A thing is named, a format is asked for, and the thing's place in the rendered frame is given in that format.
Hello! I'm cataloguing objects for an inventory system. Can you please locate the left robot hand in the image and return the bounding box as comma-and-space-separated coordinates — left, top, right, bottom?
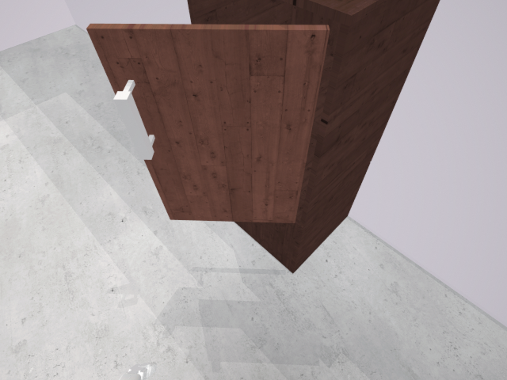
119, 362, 157, 380

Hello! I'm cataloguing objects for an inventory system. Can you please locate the cupboard door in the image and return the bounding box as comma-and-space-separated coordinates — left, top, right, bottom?
86, 24, 330, 223

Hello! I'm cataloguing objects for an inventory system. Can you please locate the handle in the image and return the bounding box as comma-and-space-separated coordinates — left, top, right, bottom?
113, 80, 155, 160

